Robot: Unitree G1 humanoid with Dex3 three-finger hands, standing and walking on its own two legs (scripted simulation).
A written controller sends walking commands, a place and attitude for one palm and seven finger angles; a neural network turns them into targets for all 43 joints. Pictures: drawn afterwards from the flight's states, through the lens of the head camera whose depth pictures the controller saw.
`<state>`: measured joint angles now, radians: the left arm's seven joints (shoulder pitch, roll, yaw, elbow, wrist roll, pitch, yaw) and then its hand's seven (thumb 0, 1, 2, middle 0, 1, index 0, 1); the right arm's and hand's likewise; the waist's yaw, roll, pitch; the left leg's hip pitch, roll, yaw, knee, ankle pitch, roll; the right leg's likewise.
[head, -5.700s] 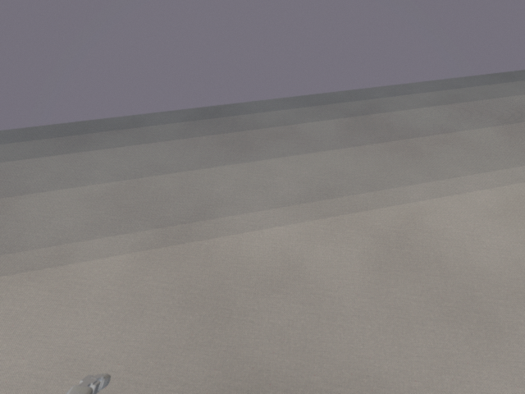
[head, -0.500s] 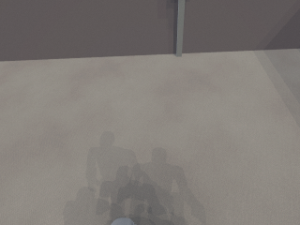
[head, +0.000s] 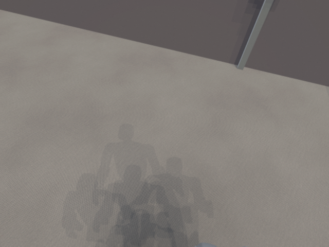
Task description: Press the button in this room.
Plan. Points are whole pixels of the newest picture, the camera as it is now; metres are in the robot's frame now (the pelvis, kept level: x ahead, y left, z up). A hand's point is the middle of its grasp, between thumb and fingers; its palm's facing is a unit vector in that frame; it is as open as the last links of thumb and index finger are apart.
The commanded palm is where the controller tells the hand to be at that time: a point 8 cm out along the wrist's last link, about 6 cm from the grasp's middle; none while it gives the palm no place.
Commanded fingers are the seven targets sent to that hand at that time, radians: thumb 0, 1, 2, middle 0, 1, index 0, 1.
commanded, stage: turn or walk to find it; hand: left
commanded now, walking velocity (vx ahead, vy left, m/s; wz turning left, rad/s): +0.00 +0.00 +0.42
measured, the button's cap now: out of the picture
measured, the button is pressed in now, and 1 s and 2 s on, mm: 0 0 0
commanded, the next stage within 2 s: none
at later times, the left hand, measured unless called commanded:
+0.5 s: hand out of the picture +0.03 +0.14 -0.15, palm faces +0.22 -0.94 -0.27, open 7.4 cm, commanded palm none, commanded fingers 0.00 0.90 0.90 -0.20 -0.30 -0.20 -0.30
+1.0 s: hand out of the picture -0.10 +0.21 -0.17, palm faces +0.45 -0.86 -0.24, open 7.4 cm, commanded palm none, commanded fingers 0.00 0.90 0.90 -0.20 -0.30 -0.20 -0.30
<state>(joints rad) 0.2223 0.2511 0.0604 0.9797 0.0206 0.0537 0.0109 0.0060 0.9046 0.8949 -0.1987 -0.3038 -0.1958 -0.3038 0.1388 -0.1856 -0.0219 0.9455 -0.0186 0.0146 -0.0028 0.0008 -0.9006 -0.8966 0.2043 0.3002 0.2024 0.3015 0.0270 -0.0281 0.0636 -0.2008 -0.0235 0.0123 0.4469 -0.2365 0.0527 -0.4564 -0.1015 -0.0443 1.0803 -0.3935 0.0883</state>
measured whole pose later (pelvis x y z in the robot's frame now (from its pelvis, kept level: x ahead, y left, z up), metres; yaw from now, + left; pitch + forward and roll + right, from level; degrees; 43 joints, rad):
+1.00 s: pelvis -0.06 +0.00 +0.00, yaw +25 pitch -1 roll -2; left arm 0.21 0.26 0.06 0.98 0.02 0.05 0.01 0.01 0.90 0.90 -0.20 -0.30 -0.20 -0.30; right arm 0.16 -0.18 -0.02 0.95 -0.02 0.01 0.00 0.00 -0.90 -0.90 0.20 0.30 0.20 0.30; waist 0.02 -0.03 0.07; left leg -0.19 -0.01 0.02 0.44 -0.23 0.05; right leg -0.46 -0.10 -0.04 1.10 -0.39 0.09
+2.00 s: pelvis -0.13 -0.06 +0.00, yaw +50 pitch -1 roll -2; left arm 0.25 0.26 0.06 1.01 0.02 0.07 0.01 0.01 0.90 0.89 -0.20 -0.30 -0.20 -0.30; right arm 0.16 -0.18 -0.03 0.96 -0.02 0.02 0.00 0.00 -0.90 -0.90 0.20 0.30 0.20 0.30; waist 0.03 -0.04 0.05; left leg -0.19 0.00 0.03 0.48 -0.28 0.05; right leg -0.46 -0.10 -0.08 1.06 -0.41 0.07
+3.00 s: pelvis -0.18 -0.12 -0.01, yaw +75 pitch -1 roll -2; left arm 0.26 0.27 0.06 1.01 0.02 0.08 0.02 0.01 0.90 0.89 -0.20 -0.30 -0.20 -0.30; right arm 0.13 -0.19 -0.04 0.95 -0.02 0.02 0.00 0.00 -0.90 -0.90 0.20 0.30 0.20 0.30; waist 0.03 -0.05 0.08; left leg -0.23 0.00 0.04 0.55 -0.30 0.05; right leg -0.41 -0.11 -0.10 1.02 -0.49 0.07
